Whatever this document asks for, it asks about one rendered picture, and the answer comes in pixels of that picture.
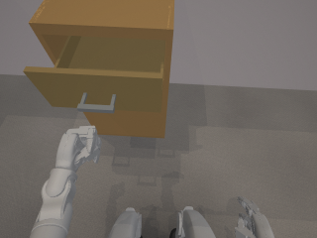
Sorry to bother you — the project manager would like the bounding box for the handle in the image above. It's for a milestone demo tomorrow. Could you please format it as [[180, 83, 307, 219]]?
[[76, 92, 117, 114]]

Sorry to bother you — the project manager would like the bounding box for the robot thigh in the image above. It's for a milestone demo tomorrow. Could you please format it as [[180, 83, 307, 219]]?
[[107, 210, 142, 238], [176, 209, 216, 238]]

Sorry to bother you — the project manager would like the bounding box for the robot right thigh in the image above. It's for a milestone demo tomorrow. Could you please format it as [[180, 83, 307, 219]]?
[[176, 209, 216, 238]]

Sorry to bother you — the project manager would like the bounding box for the robot left thigh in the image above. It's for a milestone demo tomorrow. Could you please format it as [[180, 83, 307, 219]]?
[[107, 210, 142, 238]]

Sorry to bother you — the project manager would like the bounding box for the cabinet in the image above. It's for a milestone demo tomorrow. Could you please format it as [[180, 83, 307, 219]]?
[[29, 0, 174, 139]]

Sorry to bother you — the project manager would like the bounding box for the robot left hand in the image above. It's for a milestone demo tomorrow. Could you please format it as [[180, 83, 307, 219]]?
[[55, 125, 102, 173]]

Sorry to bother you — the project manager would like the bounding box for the robot right hand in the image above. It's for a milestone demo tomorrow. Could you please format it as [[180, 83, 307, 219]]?
[[235, 195, 274, 238]]

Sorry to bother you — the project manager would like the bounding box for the drawer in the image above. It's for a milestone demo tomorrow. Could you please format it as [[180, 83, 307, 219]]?
[[23, 36, 165, 113]]

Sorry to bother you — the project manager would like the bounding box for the left robot forearm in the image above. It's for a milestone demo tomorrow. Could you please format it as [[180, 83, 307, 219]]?
[[30, 167, 78, 238]]

